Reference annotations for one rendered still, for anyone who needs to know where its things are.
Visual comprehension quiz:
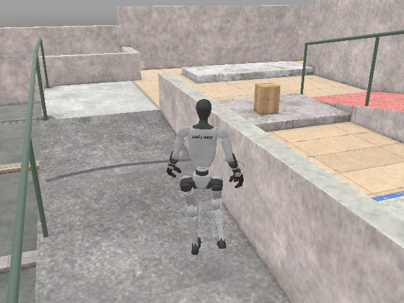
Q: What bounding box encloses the robot left upper arm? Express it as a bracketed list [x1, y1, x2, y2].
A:
[172, 126, 190, 160]

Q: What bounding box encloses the robot right upper arm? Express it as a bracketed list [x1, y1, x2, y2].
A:
[216, 127, 234, 163]

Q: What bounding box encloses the robot right hand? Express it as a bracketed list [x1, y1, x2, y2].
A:
[229, 174, 244, 188]

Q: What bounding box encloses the robot left hand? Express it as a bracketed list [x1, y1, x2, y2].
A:
[167, 167, 181, 177]

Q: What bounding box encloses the right robot forearm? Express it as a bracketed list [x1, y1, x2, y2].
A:
[228, 153, 242, 177]

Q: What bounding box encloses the left robot forearm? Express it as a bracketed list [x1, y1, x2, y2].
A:
[168, 151, 178, 169]

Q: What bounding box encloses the left robot thigh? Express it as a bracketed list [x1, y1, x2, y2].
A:
[180, 175, 198, 218]

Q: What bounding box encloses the right robot foot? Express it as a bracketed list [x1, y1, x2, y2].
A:
[217, 239, 226, 249]

